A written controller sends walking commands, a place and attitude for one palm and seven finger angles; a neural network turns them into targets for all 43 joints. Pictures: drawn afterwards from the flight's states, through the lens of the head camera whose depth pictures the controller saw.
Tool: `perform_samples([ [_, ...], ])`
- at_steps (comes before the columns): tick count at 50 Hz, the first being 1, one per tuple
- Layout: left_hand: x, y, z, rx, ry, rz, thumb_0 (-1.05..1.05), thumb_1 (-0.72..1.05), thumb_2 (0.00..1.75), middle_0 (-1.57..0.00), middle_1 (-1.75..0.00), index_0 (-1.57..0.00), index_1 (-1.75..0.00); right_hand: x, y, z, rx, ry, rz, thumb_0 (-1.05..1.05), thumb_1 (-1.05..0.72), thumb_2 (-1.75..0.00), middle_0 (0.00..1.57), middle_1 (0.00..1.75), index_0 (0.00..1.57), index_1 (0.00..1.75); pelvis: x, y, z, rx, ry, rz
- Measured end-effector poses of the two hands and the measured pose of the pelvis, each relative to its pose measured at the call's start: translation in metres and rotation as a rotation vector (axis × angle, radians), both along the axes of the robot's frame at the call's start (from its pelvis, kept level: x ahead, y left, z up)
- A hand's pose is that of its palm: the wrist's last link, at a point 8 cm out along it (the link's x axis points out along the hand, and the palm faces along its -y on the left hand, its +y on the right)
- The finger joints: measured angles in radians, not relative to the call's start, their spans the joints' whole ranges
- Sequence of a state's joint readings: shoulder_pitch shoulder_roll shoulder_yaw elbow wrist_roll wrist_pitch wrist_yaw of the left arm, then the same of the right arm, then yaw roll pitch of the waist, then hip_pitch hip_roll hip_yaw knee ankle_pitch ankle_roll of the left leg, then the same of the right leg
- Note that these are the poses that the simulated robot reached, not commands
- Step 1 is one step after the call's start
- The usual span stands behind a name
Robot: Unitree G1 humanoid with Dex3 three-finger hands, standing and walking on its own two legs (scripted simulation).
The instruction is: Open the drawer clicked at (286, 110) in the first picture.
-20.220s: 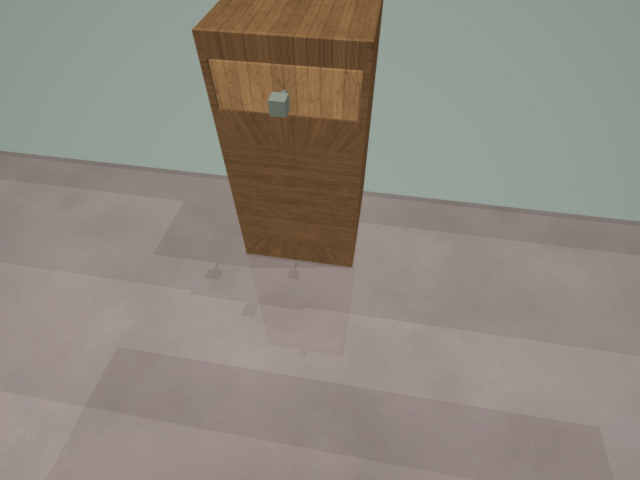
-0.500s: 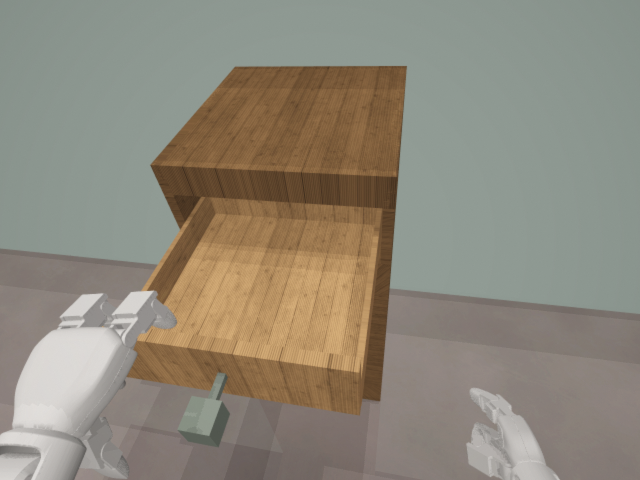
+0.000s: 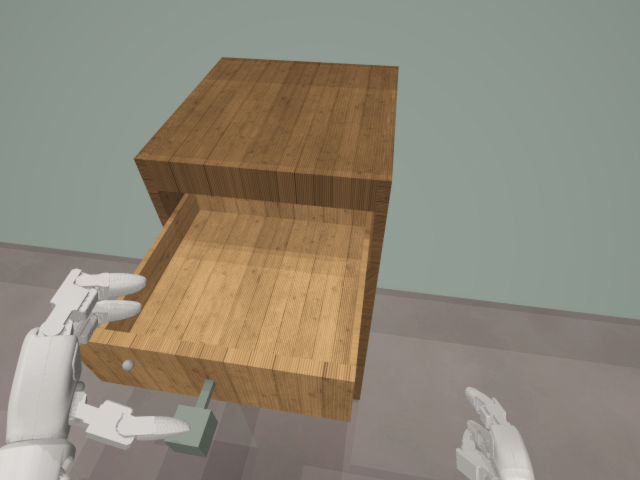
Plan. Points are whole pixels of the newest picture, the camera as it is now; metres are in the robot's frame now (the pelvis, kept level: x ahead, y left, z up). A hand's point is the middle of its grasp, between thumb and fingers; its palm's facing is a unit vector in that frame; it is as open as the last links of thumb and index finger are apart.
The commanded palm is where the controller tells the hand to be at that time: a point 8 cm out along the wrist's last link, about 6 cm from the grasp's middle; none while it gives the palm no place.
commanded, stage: draw the hand back to the body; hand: left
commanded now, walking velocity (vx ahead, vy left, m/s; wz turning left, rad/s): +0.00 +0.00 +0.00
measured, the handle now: (199, 413) +0.20 +0.19 -0.04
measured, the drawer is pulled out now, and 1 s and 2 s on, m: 0.30 0.30 0.30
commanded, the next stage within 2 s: step back with the hand held close in 0.80 s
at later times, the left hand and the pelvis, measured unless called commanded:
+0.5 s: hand (110, 344) +0.19 +0.22 +0.16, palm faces +0.39 -0.82 -0.42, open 9.5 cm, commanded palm +0.14 +0.26 +0.18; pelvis +0.01 -0.02 +0.00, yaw +0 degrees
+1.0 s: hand (106, 345) +0.19 +0.22 +0.16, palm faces +0.39 -0.81 -0.45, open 7.5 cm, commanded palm +0.13 +0.26 +0.18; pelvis +0.00 -0.02 +0.00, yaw +0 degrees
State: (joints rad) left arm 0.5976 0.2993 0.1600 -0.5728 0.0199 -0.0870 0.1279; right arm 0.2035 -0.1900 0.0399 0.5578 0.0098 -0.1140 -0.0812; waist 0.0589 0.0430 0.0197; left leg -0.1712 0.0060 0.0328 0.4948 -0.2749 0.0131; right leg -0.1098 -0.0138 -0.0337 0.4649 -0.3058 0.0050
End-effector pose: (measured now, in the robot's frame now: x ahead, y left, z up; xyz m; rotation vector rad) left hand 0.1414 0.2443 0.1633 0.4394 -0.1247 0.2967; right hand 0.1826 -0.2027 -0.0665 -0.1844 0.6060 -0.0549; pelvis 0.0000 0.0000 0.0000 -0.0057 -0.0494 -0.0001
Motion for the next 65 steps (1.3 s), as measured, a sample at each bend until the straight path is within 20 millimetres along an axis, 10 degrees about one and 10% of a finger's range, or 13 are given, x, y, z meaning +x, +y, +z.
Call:
perform_samples([
  [36,0.005,0.009,0.013,0.013,-0.010,0.100,0.01,0.77,0.85,-0.21,-0.38,-0.22,-0.38,0.014,-0.031,-0.003,0.008,0.017,-0.021,0.01,-0.91,-0.89,0.20,0.30,0.20,0.29,0.008,-0.022,0.005,0.006,-0.003,0.005],
  [65,0.005,0.023,0.012,0.145,0.043,-0.067,0.02,0.88,0.90,-0.21,-0.30,-0.22,-0.30,-0.043,-0.044,-0.006,-0.053,0.141,-0.160,0.01,-0.91,-0.89,0.20,0.30,0.20,0.29,-0.027,0.000,0.000,0.003,0.086,-0.023],
])
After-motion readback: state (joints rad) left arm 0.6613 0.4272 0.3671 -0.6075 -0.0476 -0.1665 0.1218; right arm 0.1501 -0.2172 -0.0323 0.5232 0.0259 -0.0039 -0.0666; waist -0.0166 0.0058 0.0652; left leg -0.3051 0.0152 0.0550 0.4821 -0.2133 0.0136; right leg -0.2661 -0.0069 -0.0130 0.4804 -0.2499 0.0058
